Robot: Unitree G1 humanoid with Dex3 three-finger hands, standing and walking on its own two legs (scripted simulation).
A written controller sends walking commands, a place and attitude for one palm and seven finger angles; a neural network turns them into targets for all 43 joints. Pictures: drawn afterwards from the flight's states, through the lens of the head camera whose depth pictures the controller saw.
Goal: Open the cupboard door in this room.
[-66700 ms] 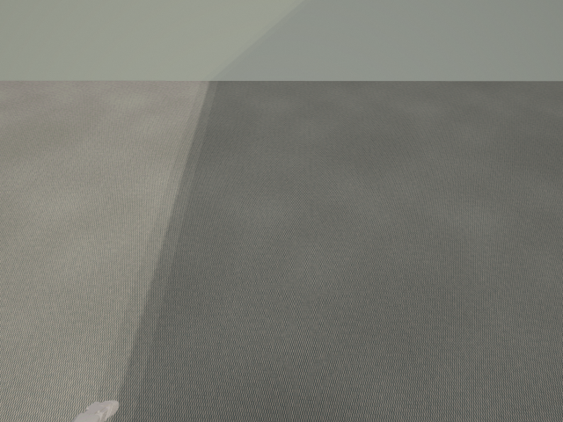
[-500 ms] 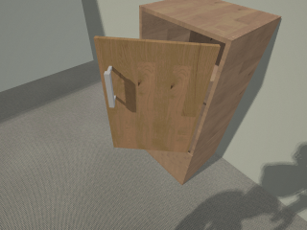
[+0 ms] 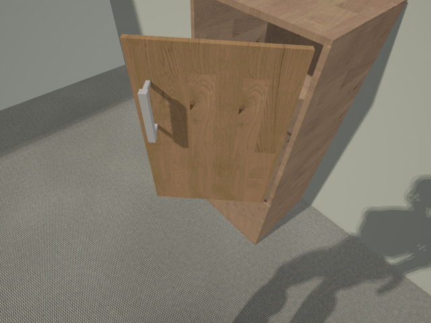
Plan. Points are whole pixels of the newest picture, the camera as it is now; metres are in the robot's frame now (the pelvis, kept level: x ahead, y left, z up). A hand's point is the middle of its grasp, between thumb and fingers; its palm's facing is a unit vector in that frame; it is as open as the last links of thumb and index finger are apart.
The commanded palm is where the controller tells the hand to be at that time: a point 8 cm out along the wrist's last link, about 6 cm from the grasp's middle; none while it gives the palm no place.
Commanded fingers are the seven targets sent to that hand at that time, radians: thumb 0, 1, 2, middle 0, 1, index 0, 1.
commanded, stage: come to a stop and stand still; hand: left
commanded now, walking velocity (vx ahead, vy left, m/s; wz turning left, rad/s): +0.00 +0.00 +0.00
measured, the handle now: (149, 112) +0.56 +0.20 +0.06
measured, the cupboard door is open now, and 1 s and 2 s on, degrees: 44 44 44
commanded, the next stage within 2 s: look again from close up in 1.46 s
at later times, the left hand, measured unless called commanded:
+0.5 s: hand out of the picture +0.02 +0.21 -0.16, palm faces +0.01 -0.96 -0.27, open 7.4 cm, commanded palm none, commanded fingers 0.00 0.90 0.90 -0.20 -0.30 -0.20 -0.30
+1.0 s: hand out of the picture -0.07 +0.20 -0.18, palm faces +0.02 -0.98 -0.20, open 7.4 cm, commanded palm none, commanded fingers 0.00 0.90 0.90 -0.20 -0.30 -0.20 -0.30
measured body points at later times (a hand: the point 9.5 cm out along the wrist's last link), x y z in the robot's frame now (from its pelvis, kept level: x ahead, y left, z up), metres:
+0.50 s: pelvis -0.06 -0.02 +0.00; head -0.08 -0.01 +0.45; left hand +0.02 +0.26 -0.14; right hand -0.02 -0.30 -0.13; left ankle +0.00 +0.09 -0.73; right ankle +0.00 -0.13 -0.73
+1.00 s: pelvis -0.05 +0.01 +0.00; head -0.06 +0.03 +0.45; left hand -0.07 +0.25 -0.16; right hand -0.01 -0.23 -0.14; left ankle +0.00 +0.09 -0.74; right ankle +0.00 -0.13 -0.74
